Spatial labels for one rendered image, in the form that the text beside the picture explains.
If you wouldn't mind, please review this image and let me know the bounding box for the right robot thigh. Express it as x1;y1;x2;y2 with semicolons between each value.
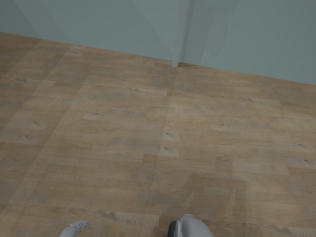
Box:
175;217;214;237

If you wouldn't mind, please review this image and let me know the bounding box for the robot left hand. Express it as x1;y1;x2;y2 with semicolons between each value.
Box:
59;220;89;237

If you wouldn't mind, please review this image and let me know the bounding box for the right robot foot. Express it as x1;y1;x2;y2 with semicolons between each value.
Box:
167;220;177;237

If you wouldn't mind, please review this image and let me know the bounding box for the panel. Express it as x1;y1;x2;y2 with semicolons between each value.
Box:
171;0;189;67

